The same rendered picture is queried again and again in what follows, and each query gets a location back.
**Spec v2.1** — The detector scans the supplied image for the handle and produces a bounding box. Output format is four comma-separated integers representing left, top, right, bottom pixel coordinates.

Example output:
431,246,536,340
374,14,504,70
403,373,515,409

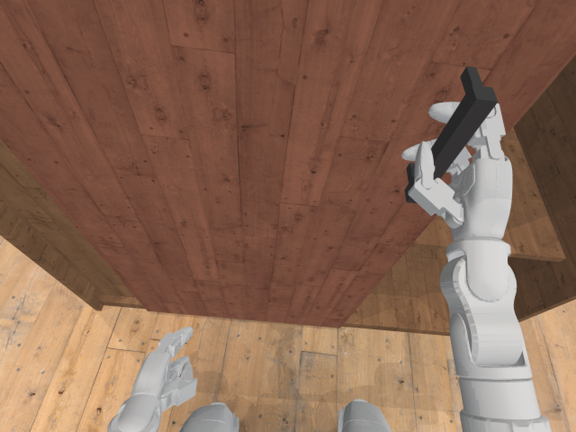
405,67,498,203

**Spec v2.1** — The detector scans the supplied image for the wardrobe door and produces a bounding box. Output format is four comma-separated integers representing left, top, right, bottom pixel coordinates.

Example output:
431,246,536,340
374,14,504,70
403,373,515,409
0,0,576,329
0,139,135,297

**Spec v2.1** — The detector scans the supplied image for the robot thigh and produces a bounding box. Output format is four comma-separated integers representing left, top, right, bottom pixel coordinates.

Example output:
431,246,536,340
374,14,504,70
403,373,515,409
179,405,239,432
337,400,392,432

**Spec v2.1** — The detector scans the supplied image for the right robot forearm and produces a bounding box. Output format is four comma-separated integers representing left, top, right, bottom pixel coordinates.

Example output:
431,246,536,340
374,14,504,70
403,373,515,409
440,237,552,432

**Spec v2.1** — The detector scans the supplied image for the left robot hand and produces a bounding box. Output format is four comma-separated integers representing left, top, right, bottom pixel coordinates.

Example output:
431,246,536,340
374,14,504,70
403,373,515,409
131,327,197,412

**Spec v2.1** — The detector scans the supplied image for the robot left thigh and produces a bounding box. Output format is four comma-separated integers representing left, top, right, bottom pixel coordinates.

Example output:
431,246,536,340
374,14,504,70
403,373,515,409
179,405,239,432

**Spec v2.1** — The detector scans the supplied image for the left robot forearm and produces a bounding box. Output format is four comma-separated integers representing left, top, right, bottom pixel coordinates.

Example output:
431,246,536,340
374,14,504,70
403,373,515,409
107,394,162,432

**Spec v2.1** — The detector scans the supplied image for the robot right thigh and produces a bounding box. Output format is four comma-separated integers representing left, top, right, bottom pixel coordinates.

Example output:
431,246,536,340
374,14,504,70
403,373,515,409
337,400,392,432

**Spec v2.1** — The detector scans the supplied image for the right robot hand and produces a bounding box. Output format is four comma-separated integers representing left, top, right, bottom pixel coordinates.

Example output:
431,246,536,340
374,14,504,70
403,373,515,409
401,102,512,241

